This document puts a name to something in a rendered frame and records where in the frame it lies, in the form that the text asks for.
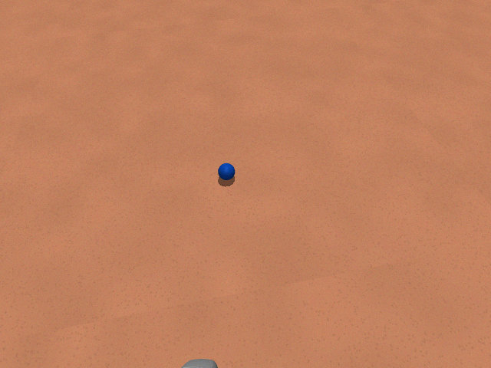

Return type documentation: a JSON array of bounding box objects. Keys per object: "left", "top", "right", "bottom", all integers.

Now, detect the ball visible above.
[{"left": 218, "top": 163, "right": 235, "bottom": 180}]

